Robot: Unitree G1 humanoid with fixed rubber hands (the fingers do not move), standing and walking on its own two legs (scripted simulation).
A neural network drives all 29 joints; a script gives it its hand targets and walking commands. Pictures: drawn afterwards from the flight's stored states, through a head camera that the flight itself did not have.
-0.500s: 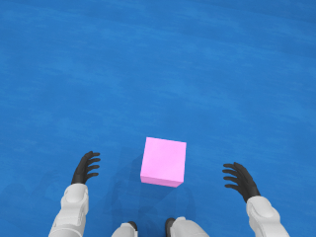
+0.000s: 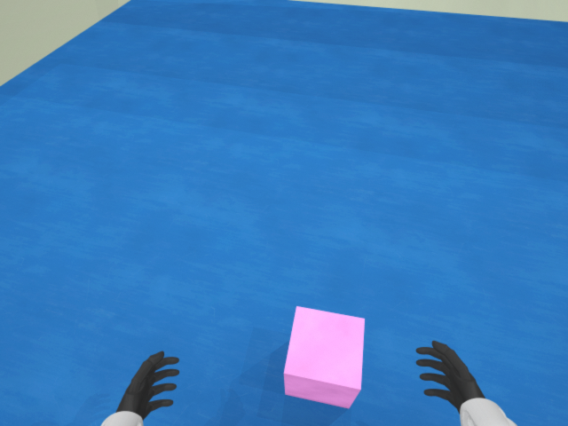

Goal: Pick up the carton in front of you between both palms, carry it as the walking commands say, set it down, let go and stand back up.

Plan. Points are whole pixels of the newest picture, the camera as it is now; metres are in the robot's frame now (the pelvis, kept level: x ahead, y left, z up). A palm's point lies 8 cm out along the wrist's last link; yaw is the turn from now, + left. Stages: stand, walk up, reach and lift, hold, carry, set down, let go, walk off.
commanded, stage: let go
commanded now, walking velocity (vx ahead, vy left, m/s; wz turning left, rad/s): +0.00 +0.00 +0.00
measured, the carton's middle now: (323, 358) +0.40 -0.09 -0.65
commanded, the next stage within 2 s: stand in 0.22 s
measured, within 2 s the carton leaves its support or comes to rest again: neither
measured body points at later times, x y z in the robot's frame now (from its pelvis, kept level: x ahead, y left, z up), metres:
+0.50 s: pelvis +0.00 -0.02 -0.01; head +0.01 -0.03 +0.44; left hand +0.13 +0.28 -0.09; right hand +0.15 -0.30 -0.10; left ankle -0.02 +0.10 -0.74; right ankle -0.02 -0.13 -0.74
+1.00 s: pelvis +0.01 -0.02 +0.00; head +0.01 -0.03 +0.45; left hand +0.13 +0.28 -0.10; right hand +0.15 -0.31 -0.11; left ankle -0.02 +0.10 -0.74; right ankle -0.02 -0.13 -0.74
